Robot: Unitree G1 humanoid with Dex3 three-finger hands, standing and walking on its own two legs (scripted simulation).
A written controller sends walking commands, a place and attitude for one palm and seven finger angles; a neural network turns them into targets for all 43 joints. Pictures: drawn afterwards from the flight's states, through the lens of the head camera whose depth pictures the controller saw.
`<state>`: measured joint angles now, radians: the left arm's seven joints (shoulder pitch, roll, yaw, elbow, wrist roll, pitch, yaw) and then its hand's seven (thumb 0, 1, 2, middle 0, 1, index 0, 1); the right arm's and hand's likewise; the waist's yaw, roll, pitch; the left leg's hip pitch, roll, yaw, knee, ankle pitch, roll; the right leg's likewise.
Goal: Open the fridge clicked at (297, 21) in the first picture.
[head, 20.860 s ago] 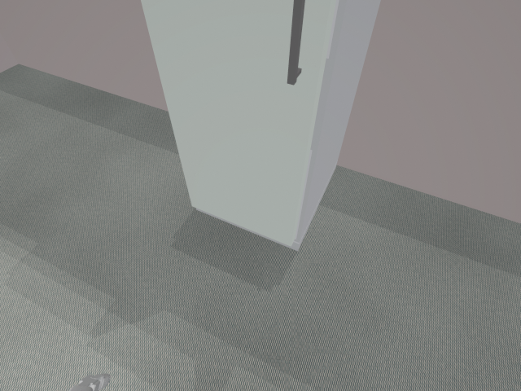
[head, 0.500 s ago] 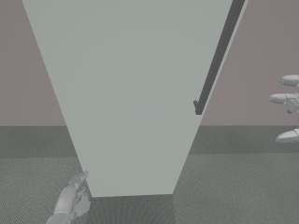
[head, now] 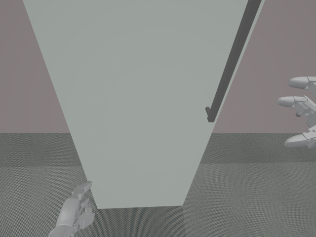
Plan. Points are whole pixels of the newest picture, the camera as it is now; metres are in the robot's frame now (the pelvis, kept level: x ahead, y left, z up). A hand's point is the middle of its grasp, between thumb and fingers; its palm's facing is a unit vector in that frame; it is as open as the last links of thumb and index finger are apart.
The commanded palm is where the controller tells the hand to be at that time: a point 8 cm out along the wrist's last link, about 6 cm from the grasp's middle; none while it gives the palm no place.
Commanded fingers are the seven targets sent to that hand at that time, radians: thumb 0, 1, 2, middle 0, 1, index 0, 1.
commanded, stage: move the hooked fingers beside the handle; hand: right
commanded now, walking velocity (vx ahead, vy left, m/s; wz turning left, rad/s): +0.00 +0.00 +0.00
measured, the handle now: (228, 60) +0.45 -0.15 +0.27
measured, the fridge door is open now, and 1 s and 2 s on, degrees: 0 0 0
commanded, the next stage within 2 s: none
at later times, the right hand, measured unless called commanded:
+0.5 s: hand (278, 107) +0.32 -0.24 +0.24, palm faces +0.03 +1.00 -0.08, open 14.0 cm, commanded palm +0.29 -0.28 +0.24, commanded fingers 0.00 0.50 -0.30 0.30 1.20 0.30 1.20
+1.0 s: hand (258, 95) +0.37 -0.22 +0.23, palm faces +0.03 +1.00 -0.05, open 14.0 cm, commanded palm +0.34 -0.27 +0.23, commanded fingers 0.00 0.50 -0.30 0.30 1.20 0.30 1.20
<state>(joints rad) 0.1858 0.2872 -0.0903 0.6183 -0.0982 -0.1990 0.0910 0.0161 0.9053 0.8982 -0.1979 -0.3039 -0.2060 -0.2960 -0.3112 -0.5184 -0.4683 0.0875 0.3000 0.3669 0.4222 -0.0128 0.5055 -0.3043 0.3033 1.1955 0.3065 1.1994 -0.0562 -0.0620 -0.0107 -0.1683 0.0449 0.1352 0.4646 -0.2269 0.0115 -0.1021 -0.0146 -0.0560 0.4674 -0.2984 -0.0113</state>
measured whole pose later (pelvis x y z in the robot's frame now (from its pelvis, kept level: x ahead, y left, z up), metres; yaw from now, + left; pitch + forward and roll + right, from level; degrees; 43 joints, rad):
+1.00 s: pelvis +0.00 +0.00 +0.00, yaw +1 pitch -2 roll +0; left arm 0.22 0.28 -0.07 0.64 -0.10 -0.15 0.10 0.02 0.91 0.90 -0.20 -0.30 -0.21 -0.30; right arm -0.51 -0.45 -0.36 0.30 0.25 0.34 0.28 -0.01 0.50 -0.30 0.30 1.20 0.31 1.20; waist 0.00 -0.05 -0.02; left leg -0.21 0.04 0.12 0.47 -0.22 0.02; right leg -0.12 -0.01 -0.07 0.45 -0.28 -0.01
